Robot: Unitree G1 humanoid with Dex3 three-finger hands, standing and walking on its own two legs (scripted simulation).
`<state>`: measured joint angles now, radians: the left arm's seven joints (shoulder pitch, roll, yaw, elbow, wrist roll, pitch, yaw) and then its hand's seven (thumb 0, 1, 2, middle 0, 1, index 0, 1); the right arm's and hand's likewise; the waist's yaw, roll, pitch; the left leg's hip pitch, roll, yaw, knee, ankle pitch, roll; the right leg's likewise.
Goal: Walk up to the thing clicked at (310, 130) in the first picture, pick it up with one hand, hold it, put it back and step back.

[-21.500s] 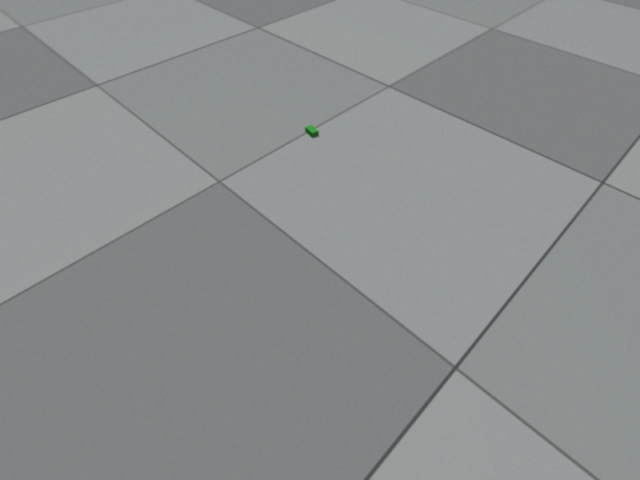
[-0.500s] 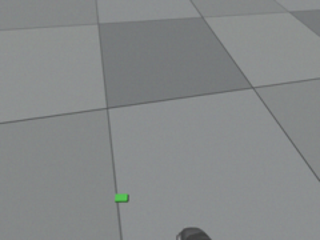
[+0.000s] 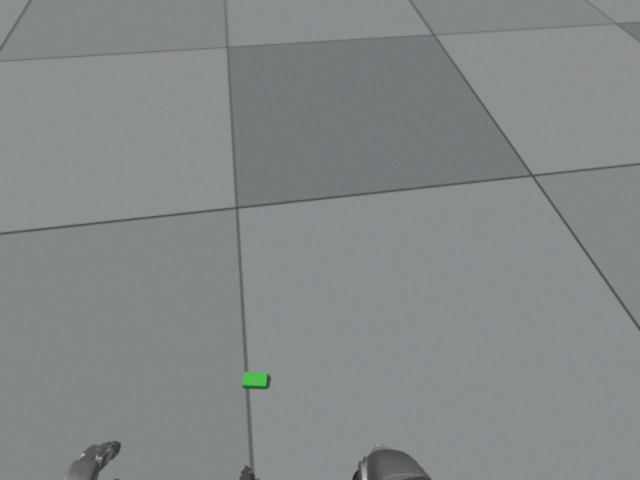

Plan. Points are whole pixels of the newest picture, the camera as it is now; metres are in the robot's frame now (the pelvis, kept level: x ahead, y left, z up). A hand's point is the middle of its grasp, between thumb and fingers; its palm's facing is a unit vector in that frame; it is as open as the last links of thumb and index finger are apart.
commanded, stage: walk up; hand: left
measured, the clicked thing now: (255, 380) +0.47 +0.18 -0.74
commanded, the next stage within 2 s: none
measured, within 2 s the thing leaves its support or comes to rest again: neither
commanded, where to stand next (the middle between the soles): +0.06 -0.01 m, yaw -6 degrees
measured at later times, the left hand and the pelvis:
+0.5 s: hand out of the picture +0.05 +0.30 -0.15, palm faces -0.01 -0.92 -0.38, open 7.4 cm; pelvis +0.01 +0.03 +0.00, yaw -2 degrees
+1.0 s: hand out of the picture +0.10 +0.25 -0.15, palm faces -0.12 -0.93 -0.35, open 7.4 cm; pelvis +0.00 +0.01 +0.01, yaw -6 degrees
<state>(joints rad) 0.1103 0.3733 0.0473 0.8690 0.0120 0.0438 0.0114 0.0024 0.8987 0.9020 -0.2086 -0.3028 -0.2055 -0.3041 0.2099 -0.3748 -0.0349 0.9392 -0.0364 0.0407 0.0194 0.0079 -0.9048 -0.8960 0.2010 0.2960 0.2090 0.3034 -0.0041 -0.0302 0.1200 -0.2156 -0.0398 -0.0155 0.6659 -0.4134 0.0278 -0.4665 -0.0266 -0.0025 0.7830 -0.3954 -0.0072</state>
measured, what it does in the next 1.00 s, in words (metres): steps on the spot: right foot, then left foot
